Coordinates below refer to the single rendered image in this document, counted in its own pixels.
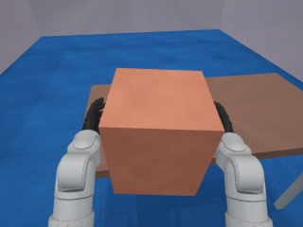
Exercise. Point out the carton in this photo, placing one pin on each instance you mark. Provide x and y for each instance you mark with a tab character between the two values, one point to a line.
159	130

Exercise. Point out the table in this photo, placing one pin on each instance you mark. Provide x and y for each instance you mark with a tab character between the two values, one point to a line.
265	110

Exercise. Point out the left robot hand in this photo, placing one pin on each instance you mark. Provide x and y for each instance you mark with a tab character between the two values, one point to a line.
93	116

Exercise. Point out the right robot hand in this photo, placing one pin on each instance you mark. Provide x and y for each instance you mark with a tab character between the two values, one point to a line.
227	125

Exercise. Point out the right robot forearm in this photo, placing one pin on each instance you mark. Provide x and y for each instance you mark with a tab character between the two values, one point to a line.
244	184

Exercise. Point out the left robot forearm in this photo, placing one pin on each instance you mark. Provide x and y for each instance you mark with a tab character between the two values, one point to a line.
75	182

